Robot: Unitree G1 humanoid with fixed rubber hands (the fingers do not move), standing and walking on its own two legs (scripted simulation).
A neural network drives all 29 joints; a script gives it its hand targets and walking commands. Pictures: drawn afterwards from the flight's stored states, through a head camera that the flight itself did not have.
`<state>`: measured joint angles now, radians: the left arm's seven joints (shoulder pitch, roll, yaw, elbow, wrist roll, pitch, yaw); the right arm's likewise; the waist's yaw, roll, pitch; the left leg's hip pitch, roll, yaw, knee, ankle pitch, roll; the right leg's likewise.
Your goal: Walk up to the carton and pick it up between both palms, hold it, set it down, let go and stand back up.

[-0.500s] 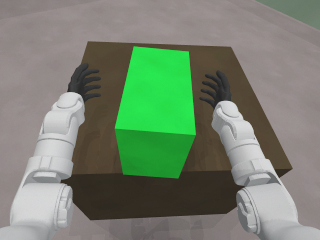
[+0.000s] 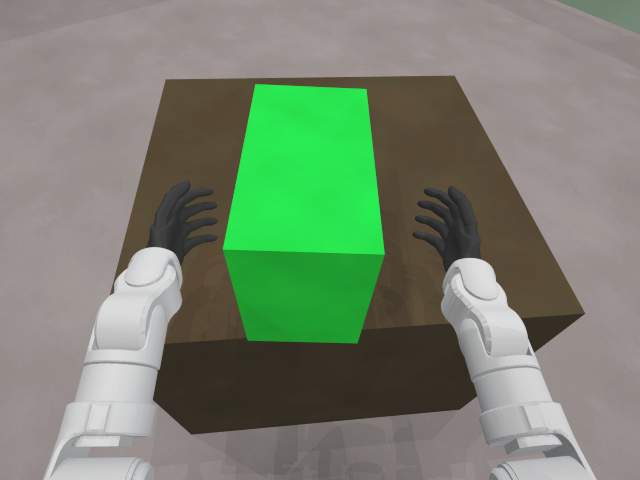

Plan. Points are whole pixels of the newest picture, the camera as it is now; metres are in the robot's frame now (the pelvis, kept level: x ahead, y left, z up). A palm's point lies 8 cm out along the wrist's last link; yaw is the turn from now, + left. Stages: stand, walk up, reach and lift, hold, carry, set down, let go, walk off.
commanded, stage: set down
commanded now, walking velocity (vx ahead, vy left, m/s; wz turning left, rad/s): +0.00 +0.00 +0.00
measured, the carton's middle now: (306, 215) +0.48 +0.05 +0.00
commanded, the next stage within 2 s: let go in 1.92 s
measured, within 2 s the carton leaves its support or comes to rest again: neither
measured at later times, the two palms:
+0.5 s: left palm (153, 341) +0.25 +0.22 +0.01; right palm (460, 346) +0.27 -0.16 +0.01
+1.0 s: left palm (151, 377) +0.22 +0.22 -0.03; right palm (461, 387) +0.23 -0.16 -0.02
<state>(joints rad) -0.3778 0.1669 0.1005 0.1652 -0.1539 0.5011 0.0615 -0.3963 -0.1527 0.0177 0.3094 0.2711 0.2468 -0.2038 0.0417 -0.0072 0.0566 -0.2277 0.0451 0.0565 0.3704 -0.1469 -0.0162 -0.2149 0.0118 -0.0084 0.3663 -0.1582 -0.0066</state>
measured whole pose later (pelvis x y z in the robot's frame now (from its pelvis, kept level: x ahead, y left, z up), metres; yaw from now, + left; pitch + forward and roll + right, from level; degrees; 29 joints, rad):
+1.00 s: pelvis +0.03 +0.01 +0.00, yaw +0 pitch -3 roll +0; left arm 0.21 0.19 -0.06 0.32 -0.10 -0.10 0.09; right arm 0.21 -0.11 0.07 0.42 0.15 -0.21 -0.04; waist 0.05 -0.04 0.06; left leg -0.10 0.03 0.07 0.36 -0.21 -0.01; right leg -0.07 0.00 0.00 0.34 -0.20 0.00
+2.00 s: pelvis +0.04 +0.00 +0.00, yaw -1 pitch -4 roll +0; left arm 0.21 0.19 -0.01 0.50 -0.01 0.10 0.02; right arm 0.21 -0.16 -0.02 0.71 -0.01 -0.20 0.01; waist 0.02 0.00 0.10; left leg -0.08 0.04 0.07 0.38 -0.23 -0.02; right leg -0.06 0.01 0.00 0.37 -0.23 0.00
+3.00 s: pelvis +0.03 +0.00 -0.01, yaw +6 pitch -1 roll -1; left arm 0.37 0.17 0.05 0.95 0.02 0.01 0.03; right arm 0.39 -0.15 -0.03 0.94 -0.03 0.01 -0.01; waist 0.02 0.01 -0.03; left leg -0.27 0.02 -0.04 0.57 -0.28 -0.01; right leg -0.19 -0.01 -0.10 0.51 -0.30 -0.01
